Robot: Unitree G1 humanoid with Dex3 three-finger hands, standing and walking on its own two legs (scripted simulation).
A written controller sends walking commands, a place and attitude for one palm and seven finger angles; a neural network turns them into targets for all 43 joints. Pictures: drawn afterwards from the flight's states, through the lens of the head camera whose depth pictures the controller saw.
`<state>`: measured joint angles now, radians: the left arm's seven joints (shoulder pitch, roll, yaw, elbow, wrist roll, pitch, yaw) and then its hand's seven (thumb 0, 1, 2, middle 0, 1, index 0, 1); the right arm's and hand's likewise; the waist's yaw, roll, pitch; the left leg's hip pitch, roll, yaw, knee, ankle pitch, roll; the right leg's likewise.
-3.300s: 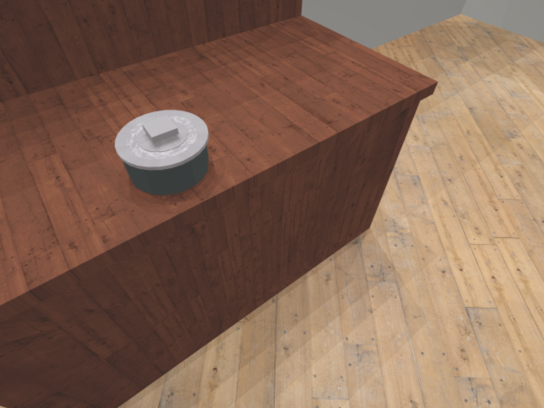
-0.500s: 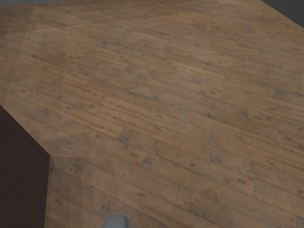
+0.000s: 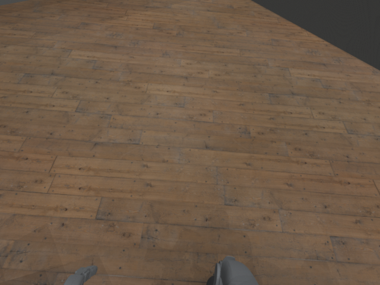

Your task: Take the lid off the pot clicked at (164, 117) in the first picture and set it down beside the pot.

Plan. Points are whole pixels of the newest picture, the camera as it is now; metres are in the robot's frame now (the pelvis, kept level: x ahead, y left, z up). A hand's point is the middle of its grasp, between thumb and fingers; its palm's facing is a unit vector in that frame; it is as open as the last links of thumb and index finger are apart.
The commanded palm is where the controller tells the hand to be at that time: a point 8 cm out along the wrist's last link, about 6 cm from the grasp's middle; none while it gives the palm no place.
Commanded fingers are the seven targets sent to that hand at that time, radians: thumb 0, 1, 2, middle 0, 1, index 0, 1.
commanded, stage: walk to a spot facing it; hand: left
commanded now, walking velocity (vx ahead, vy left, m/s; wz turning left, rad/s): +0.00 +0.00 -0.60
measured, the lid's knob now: out of the picture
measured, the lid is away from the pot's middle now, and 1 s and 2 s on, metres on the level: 0.00 0.00 0.00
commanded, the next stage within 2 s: turn to face it in 0.04 s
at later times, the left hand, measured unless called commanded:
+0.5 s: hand (134, 243) +0.23 +0.15 -0.18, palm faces +0.02 -0.99 -0.12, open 7.4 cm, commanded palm none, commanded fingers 0.00 0.90 0.90 -0.20 -0.30 -0.20 -0.30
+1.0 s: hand (107, 269) +0.17 +0.20 -0.16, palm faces +0.31 -0.90 -0.30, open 7.4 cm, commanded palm none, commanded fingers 0.00 0.90 0.90 -0.20 -0.30 -0.20 -0.30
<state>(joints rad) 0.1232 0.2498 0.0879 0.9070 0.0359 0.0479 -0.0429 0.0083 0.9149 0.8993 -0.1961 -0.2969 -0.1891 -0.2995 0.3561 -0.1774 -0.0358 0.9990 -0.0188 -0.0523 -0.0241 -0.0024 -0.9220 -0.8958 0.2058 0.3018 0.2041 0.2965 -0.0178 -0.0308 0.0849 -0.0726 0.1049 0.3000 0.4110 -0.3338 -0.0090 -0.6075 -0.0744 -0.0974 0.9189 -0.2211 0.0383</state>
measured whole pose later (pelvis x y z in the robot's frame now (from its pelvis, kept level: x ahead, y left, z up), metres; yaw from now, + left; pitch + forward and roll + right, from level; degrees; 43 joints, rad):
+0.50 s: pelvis +0.11 -0.01 -0.02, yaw +2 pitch -1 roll -3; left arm 0.12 0.15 0.02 0.92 0.02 0.03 0.02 0.01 0.91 0.90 -0.21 -0.30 -0.20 -0.30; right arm 0.30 -0.13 -0.03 1.00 -0.01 0.03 0.00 0.00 -0.92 -0.90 0.20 0.30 0.20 0.30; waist -0.05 -0.02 0.04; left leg -0.34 0.08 0.11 0.69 -0.32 -0.03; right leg -0.28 -0.04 -0.24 0.60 -0.29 -0.03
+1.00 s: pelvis +0.13 -0.04 -0.01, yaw +18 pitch +2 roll -1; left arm 0.15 0.25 0.07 0.90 0.01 0.05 0.03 0.01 0.91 0.90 -0.20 -0.30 -0.19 -0.30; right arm 0.21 -0.25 -0.09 0.93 -0.02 0.05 0.00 0.00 -0.90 -0.90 0.21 0.30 0.20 0.30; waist -0.04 0.02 0.05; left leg -0.34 -0.05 -0.12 0.51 -0.19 0.01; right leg -0.32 -0.02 0.00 0.66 -0.38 0.07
